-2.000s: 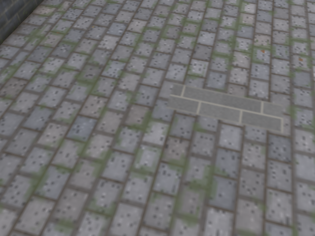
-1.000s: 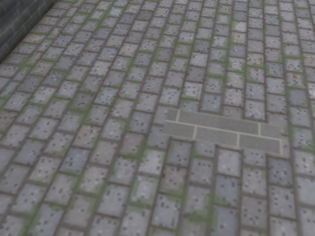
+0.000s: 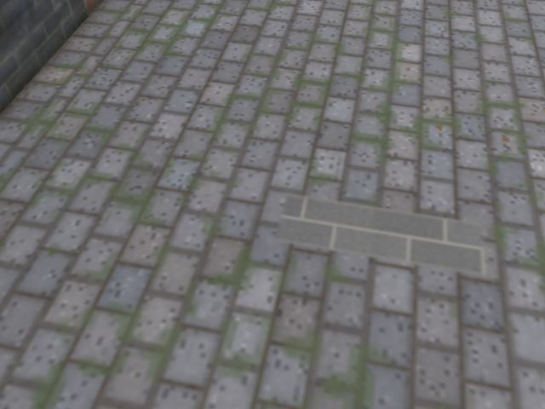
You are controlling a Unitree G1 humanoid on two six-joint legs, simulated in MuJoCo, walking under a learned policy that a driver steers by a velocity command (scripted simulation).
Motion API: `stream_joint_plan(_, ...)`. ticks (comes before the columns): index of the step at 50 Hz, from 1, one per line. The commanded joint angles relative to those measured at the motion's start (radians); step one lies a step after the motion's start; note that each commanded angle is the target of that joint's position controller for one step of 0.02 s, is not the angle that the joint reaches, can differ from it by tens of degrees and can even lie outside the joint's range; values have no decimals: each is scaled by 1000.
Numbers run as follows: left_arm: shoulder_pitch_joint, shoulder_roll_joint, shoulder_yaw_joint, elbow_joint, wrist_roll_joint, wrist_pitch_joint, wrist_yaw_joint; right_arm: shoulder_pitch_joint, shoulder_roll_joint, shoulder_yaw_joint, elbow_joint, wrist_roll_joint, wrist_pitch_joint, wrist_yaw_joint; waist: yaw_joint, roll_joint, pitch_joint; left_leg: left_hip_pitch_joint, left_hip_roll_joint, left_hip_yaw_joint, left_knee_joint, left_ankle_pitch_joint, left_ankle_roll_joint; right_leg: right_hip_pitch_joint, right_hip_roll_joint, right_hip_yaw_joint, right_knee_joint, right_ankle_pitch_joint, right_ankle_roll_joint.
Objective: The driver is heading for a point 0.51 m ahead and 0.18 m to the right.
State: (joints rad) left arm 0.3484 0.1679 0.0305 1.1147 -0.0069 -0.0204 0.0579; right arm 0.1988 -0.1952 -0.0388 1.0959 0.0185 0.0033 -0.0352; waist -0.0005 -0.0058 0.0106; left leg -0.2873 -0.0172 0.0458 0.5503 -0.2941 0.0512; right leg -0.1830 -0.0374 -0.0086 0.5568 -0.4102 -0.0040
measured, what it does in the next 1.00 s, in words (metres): walks ahead: left foot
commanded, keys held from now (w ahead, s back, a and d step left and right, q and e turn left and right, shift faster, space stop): w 0.46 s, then w+e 0.26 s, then e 0.10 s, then no key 0.18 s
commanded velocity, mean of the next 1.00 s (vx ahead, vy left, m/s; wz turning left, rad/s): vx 0.36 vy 0.00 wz -0.16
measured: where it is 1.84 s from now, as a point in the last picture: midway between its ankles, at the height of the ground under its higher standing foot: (300, 398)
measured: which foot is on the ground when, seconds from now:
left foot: down 0.00-0.16, up 0.18-0.58, down 0.60-1.00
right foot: down 0.00-0.62, up 0.64-1.00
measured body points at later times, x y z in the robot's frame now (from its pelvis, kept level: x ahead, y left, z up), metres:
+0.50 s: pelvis +0.16 -0.03 +0.00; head +0.19 -0.04 +0.45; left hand +0.03 +0.20 -0.13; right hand +0.38 -0.24 -0.11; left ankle +0.35 +0.12 -0.69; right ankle -0.01 -0.13 -0.73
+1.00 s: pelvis +0.43 -0.02 +0.00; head +0.46 -0.04 +0.45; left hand +0.65 +0.19 -0.10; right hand +0.39 -0.29 -0.14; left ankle +0.38 +0.10 -0.73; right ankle +0.56 -0.17 -0.70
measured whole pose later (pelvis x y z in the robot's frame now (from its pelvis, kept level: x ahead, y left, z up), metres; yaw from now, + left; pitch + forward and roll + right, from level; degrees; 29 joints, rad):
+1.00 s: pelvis +0.43 -0.02 +0.00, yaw -12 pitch +1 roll +3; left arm 0.09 0.23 0.08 0.82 0.00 -0.04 -0.01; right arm 0.25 -0.25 -0.06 1.04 0.01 -0.08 -0.03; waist -0.06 -0.03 0.04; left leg -0.06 0.00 0.22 0.34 -0.29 0.01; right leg -0.61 -0.08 0.00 0.67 -0.05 -0.04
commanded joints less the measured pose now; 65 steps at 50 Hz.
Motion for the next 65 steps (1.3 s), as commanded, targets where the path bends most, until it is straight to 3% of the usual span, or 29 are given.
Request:
stream_joint_plan(1, 28, 46, 8, -50, -7, -29, -2, 113, -171, -41, -11, 12, -26, 1, -36, 143, 104, 71, 237, -361, -302, -578, 150, -291, 39, -73, 89, -127, -52)
stream_joint_plan(4, 22, 51, 18, -64, -15, -55, -25, 86, -193, -51, -35, 2, -54, 2, -2, 151, 84, -27, 352, -534, -392, -539, 211, -227, -3, -16, 246, -89, -98)
stream_joint_plan(7, 182, 39, 28, 2, -11, -65, -27, -119, -161, -43, -108, 30, -53, 12, 125, 103, 104, -274, 175, -218, -260, -343, 85, 136, 37, -62, -127, 49, -136)
stream_joint_plan(8, 284, 95, 47, 32, 1, -64, -24, -135, -109, -32, -122, 26, -56, 16, 145, -49, 65, -382, 86, -90, 0, -232, 31, 269, -67, 101, -199, 5, -146)
stream_joint_plan(9, 369, 192, 69, 29, -8, -68, -28, -148, -62, -19, -151, 18, -70, 23, 155, -274, 43, -542, 3, 43, 305, -176, -17, 352, -295, 468, -381, -182, -225)
stream_joint_plan(10, 350, 210, 66, 18, 11, -84, -34, -175, -84, -23, -173, 23, -86, 23, 135, -272, 98, -637, 21, -49, 473, -237, 5, 279, -387, 670, -434, -267, -293)
stream_joint_plan(11, 279, 150, 48, -7, 10, -98, -35, -142, -100, -25, -160, 34, -97, 28, 86, -156, 142, -698, 73, -97, 568, -144, 19, 278, -365, 614, -423, -244, -274)
stream_joint_plan(14, 169, 111, 29, -52, 0, -101, -54, -105, -126, -37, -128, 8, -112, 40, 34, -66, 115, -664, 127, -88, 522, 69, 27, 272, -256, 332, -424, 104, -176)
stream_joint_plan(16, 202, 88, 20, -50, 10, -89, -50, -138, -94, -33, -134, 4, -108, 49, 43, -89, 95, -594, 122, -45, 442, 144, 7, 248, -201, 202, -422, 319, -156)
stream_joint_plan(20, 227, 137, 25, -65, 13, -78, -34, -311, -42, -8, -202, 9, -100, 61, 78, -85, 127, -460, 75, 16, 175, 281, -15, 146, -156, 88, -453, 426, -152)
stream_joint_plan(26, 241, 167, 43, -53, -9, -75, -33, -408, -97, -9, -275, 19, -112, 85, 53, -116, 148, -345, 43, 10, -13, 273, 32, 240, -220, 83, -402, 607, -148)
stream_joint_plan(29, 163, 194, 52, -80, -4, -62, -32, -111, -204, -62, -213, 20, -121, 71, -118, -163, -62, 85, -33, 45, -33, 244, 83, 220, -185, 49, -68, 1086, -102)
stream_joint_plan(30, 123, 186, 45, -109, 6, -63, -37, 96, -261, -86, -167, 12, -116, 57, -208, -146, -203, 436, 93, -85, 15, 235, 128, -7, -142, 42, 191, 891, -68)
stream_joint_plan(31, 252, 27, 7, -127, 1, -76, -49, 227, -355, -105, -141, -20, -109, 51, -142, 128, -427, 832, 408, -564, -59, 7, 275, -388, 27, 20, 619, 246, 0)
stream_joint_plan(32, 242, 48, 12, -105, -31, -100, -53, 219, -270, -77, -136, -25, -105, 54, -149, 206, -493, 779, 460, -807, -242, -80, 282, -466, 62, 175, 804, -134, -19)
stream_joint_plan(33, 135, 126, 39, -143, -60, -106, -48, 105, -204, -58, -146, -13, -108, 56, -123, 181, -284, 612, 418, -630, -270, -94, 218, -560, 2, 160, 860, -85, -35)
stream_joint_plan(35, 35, 130, 53, -168, -40, -93, -24, -47, -119, -36, -160, -14, -123, 65, -52, 48, -89, 254, 355, -358, -326, 57, 149, -491, -87, 108, 790, 76, -53)
stream_joint_plan(38, 90, 61, 63, -163, -39, -40, -16, -96, -89, -30, -139, -36, -131, 64, 29, 96, -3, 26, 283, -117, -385, 275, 115, -350, -120, 105, 706, 117, -69)
stream_joint_plan(40, 47, 75, 71, -205, -29, -21, -12, -110, -121, -34, -134, -41, -135, 51, 56, 104, 38, -18, 282, -20, -383, 522, 130, -386, -112, 95, 649, 149, -51)
stream_joint_plan(46, -160, 67, 49, -293, 3, -32, -64, -39, -202, -45, -125, -25, -105, 3, 8, 56, 1, 50, 247, 113, -333, 652, 140, -314, -59, -4, 194, 424, -17)
stream_joint_plan(50, -222, 124, 56, -343, 10, -29, -84, 0, -239, -55, -105, 8, -76, -1, 5, 71, -26, 212, 300, 72, -209, 669, 105, -293, -20, -12, 46, 342, -52)
stream_joint_plan(52, -118, 186, 83, -315, 17, -37, -82, 9, -226, -53, -101, 9, -63, 0, 63, 34, -86, 223, 238, 93, -9, 662, 47, -108, 38, -41, -98, 467, -96)
stream_joint_plan(53, -57, 283, 110, -310, 23, -38, -69, 64, -196, -42, -108, -18, -64, 3, 65, -86, -168, 122, 166, 138, 195, 460, -16, 78, -69, 76, -69, 950, -137)
stream_joint_plan(54, -45, 327, 105, -322, 44, -32, -56, 154, -103, -8, -117, -45, -70, 17, 9, -298, -282, -184, 29, 118, 542, -294, -87, 369, -336, 396, -27, 1327, -337)
stream_joint_plan(55, -29, 215, 65, -316, 32, -36, -65, 182, -115, -8, -89, -21, -67, 30, 16, -203, -427, -167, 41, -83, 635, -426, -91, 353, -375, 478, -71, 1187, -389)
stream_joint_plan(56, -77, 185, 58, -320, 22, -38, -71, 100, -157, -22, -107, 13, -55, 32, 24, -148, -334, -219, 66, -94, 662, -401, -89, 276, -319, 397, -106, 1025, -352)
stream_joint_plan(59, -243, 179, 51, -336, 24, -36, -61, 0, -164, -31, -116, -3, -13, 1, -28, -63, -161, -177, 120, -91, 501, -265, -86, -16, -223, 255, -203, 668, -246)
stream_joint_plan(61, -264, 187, 56, -333, 39, -29, -53, 29, -138, -27, -96, -7, 3, -11, -44, -92, -155, -83, 95, -62, 380, -214, -90, -95, -195, 217, -240, 575, -241)
stream_joint_plan(65, -268, 177, 50, -315, 29, -17, -36, 19, -125, -23, -77, -10, 13, -12, -37, -113, -158, 32, 74, -41, 184, -69, -81, -136, -173, 192, -285, 287, -220)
